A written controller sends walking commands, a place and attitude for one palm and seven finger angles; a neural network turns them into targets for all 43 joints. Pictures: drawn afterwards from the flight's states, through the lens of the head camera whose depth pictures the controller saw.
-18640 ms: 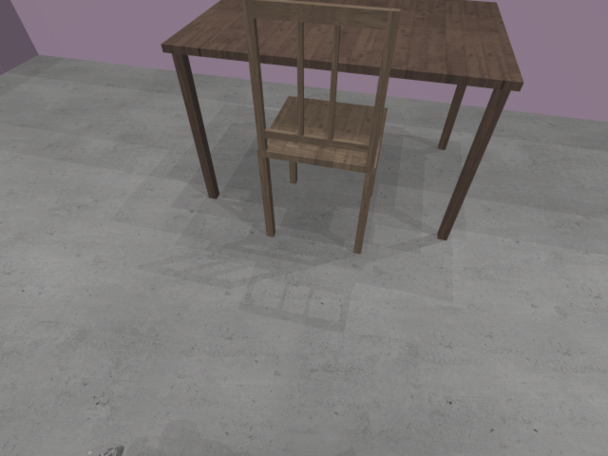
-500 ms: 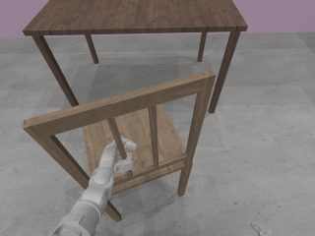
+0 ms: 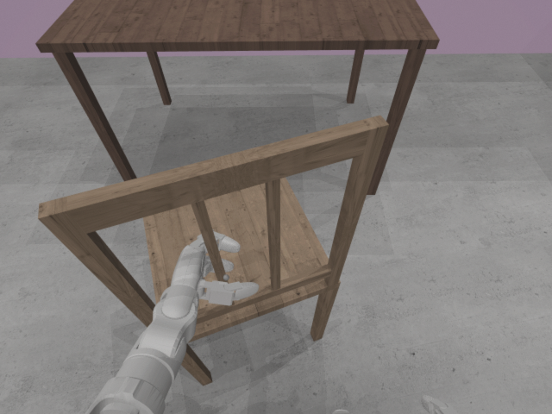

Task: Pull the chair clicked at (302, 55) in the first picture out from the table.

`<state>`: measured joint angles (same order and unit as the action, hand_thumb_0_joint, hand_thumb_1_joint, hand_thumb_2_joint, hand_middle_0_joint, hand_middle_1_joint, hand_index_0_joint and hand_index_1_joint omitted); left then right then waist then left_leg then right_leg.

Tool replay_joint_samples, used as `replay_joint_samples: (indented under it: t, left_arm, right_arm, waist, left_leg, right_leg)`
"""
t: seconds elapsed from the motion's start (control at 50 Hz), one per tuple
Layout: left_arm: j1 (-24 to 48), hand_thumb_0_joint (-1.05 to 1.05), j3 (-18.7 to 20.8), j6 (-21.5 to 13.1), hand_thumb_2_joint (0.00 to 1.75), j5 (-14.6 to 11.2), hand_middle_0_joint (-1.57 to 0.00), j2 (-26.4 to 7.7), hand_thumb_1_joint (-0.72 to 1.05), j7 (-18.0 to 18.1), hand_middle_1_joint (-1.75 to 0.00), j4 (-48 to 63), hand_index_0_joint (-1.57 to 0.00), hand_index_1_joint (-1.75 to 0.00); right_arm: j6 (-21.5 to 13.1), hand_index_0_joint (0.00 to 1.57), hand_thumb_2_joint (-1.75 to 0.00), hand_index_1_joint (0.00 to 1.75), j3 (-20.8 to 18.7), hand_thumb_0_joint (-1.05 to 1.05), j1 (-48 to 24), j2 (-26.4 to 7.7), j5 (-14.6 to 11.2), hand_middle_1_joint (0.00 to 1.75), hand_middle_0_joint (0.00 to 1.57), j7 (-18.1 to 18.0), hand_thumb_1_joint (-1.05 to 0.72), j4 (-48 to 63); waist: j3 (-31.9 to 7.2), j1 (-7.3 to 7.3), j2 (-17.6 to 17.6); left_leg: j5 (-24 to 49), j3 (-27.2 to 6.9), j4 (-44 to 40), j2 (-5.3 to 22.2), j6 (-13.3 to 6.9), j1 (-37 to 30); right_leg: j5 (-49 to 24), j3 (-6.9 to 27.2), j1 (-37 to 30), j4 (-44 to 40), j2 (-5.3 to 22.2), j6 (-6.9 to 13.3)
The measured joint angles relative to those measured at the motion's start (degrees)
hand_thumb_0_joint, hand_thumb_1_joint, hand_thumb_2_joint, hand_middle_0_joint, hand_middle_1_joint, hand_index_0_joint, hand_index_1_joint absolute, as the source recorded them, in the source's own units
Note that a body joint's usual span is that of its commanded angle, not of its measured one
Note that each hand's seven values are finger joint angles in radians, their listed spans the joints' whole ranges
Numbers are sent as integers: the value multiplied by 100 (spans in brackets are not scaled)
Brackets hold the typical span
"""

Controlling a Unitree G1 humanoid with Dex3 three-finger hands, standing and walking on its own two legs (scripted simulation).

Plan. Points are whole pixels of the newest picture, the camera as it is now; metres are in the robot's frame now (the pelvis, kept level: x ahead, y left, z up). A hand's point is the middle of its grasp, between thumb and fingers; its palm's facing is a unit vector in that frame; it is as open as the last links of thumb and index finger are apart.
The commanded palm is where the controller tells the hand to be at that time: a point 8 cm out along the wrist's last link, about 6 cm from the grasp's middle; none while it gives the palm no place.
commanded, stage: open the thumb and straighten the fingers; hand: left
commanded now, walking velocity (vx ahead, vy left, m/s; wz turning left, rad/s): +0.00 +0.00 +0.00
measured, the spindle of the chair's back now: (217, 262) +0.36 +0.10 -0.03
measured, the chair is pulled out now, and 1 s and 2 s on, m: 0.57 0.57 0.57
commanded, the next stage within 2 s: draw the fingers out of the gap in 0.44 s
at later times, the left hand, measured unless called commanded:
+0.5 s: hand (220, 283) +0.33 +0.09 -0.04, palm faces -0.10 -0.98 -0.18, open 17.3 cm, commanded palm +0.31 +0.14 -0.02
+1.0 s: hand (208, 328) +0.26 +0.11 -0.04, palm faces -0.10 -0.98 -0.16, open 17.5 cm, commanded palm +0.24 +0.15 -0.02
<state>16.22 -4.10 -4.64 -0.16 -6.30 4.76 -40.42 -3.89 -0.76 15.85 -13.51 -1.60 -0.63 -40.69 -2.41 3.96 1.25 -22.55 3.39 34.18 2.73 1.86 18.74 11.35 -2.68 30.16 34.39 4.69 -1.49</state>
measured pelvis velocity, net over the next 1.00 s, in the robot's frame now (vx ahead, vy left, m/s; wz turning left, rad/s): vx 0.00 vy -0.01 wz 0.04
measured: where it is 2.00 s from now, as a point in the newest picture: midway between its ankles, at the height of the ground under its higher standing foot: outside the picture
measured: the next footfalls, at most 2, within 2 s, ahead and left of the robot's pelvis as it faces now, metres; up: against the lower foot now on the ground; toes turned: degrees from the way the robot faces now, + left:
none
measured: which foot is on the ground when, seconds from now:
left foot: down 0.00-1.00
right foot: down 0.00-1.00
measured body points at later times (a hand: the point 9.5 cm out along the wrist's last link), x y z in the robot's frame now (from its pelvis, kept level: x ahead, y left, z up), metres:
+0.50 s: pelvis +0.00 -0.01 -0.01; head +0.05 -0.03 +0.43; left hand +0.33 +0.14 -0.02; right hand +0.11 -0.27 -0.13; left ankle -0.06 +0.14 -0.72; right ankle +0.06 -0.14 -0.72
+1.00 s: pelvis +0.00 -0.01 -0.02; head +0.05 -0.03 +0.43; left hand +0.26 +0.16 -0.03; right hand +0.16 -0.26 -0.12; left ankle -0.06 +0.14 -0.72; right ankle +0.06 -0.14 -0.72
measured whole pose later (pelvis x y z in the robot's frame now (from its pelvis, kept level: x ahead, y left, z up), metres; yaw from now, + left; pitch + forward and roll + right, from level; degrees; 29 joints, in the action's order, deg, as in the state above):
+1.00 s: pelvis +0.00 -0.01 -0.02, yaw +2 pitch +9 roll +1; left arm -5.2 -5.8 2.0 -1.6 -9.1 -0.3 -13.9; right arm -5.6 0.1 13.9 -15.1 -2.1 -3.0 -32.1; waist -3.9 2.2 2.2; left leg -27.0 0.9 44.1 2.5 2.5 25.8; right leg 16.7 -4.2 36.6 44.7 5.9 -1.0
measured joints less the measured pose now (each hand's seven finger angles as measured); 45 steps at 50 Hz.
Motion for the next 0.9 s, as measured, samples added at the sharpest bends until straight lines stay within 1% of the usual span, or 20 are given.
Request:
replay_joint_samples:
  t: [0.08, 0.12, 0.18, 0.28, 0.36, 0.4, 0.46, 0.54, 0.62, 0.78, 0.9]
  left_arm:
    - [-20, 0, 36, 119, 35, -75, -34, -4, -24, -67, -120, 135, -44, -127]
    - [-45, 0, 13, 160, 31, -101, -33, 17, -33, -95, -112, 194, -40, -117]
    - [-69, 0, 3, 227, 26, -85, -30, 59, -43, -125, -97, 274, -34, -100]
    - [-116, -1, 90, 267, 23, -42, -22, 71, -50, -126, -66, 391, -23, -67]
    - [-174, -1, 185, 295, 21, -59, -13, -24, -53, -183, -40, 505, -14, -40]
    - [-219, -1, 198, 310, 21, -79, -10, -74, -53, -234, -29, 584, -10, -29]
    - [-252, -1, 197, 351, 21, -117, -6, -142, -54, -305, -17, 649, -6, -17]
    - [-228, -1, 121, 420, 21, -141, -3, -186, -54, -343, -8, 694, -3, -8]
    - [-342, -2, 252, 422, 21, -138, -1, -188, -54, -423, -3, 781, -1, -3]
    - [-1186, -2, 95, 473, 21, -163, 0, -204, -54, -497, -1, 1595, 0, -1]
    - [-1725, -2, -40, 571, 21, -145, 0, -260, -54, -479, 0, 2182, 0, 0]
  right_arm:
    - [-39, 21, -90, 30, -44, 1, 73, -61, 5, 30, 20, -3, -91, 59]
    - [-54, 21, -90, 30, -53, 1, 99, -81, 1, 30, 20, -11, -91, 81]
    - [-63, 21, -90, 30, -57, 1, 99, -94, 7, 30, 20, -33, -91, 117]
    - [-59, 21, -90, 30, -42, 1, 51, -96, 20, 30, 20, -80, -91, 216]
    - [-38, 21, -90, 30, -32, 1, 6, -97, 9, 30, 20, -101, -91, 303]
    - [-35, 21, -90, 30, -36, 1, -6, -112, 1, 30, 20, -113, -91, 345]
    - [-23, 21, -90, 30, -30, 1, -32, -146, -20, 30, 20, -132, -91, 390]
    - [-32, 21, -90, 30, -36, 1, -68, -187, -38, 30, 20, -162, -91, 433]
    - [13, 21, -90, 30, -18, 1, -93, -200, -26, 30, 20, -156, -91, 497]
    - [18, 21, -90, 30, 2, 1, -73, -187, -52, 30, 20, -156, -91, 666]
    - [-81, 21, -90, 30, 39, 1, -135, -164, -51, 30, 20, -213, -91, 758]
  waist:
    - [-60, -39, 77]
    - [-88, -57, 100]
    - [-103, -71, 105]
    - [-108, -60, 88]
    - [-113, -50, 59]
    - [-115, -53, 63]
    - [-113, -61, 61]
    - [-88, -73, 67]
    - [-107, -71, 49]
    - [-119, -104, 71]
    - [-103, -139, 79]
  left_leg:
    - [-68, 18, 144, -22, -10, 157]
    - [-101, 12, 216, -29, -9, 226]
    - [-147, 0, 317, -30, -2, 310]
    - [-194, -19, 433, -15, 23, 401]
    - [-216, -43, 504, 9, 51, 466]
    - [-226, -66, 540, 21, 62, 497]
    - [-237, -100, 591, 25, 74, 543]
    - [-248, -146, 661, 18, 81, 610]
    - [-260, -135, 700, 10, 87, 657]
    - [-323, -157, 788, 10, 84, 674]
    - [-379, -212, 883, -3, 77, 676]
  right_leg:
    - [75, 35, 184, 175, 26, -9]
    - [117, 37, 259, 262, 38, -9]
    - [175, 34, 350, 381, 46, -3]
    - [244, 25, 456, 529, 41, 24]
    - [278, 4, 519, 609, 25, 52]
    - [289, -18, 537, 633, 19, 64]
    - [307, -48, 565, 675, 24, 75]
    - [326, -85, 604, 728, 43, 83]
    - [345, -68, 671, 792, 49, 91]
    - [412, -82, 679, 879, 59, 82]
    - [470, -127, 643, 946, 86, 71]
